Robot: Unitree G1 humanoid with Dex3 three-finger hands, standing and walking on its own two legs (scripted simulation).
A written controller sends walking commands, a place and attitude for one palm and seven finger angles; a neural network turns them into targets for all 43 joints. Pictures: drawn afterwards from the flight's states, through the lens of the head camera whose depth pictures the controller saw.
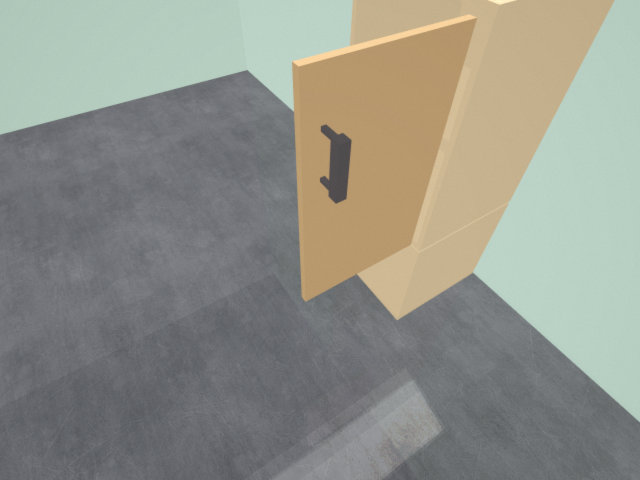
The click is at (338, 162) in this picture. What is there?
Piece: cupboard door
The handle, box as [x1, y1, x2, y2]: [320, 125, 351, 203]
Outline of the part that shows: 323,125 321,126 321,131 331,140 329,179 328,180 323,176 320,178 320,182 329,191 328,195 336,203 346,198 351,140 343,133 337,134 328,126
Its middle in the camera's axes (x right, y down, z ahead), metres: +0.02 -0.12 +0.65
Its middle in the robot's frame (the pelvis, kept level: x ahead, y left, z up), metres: +0.58 +0.02 +0.07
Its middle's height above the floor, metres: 0.86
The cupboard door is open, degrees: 90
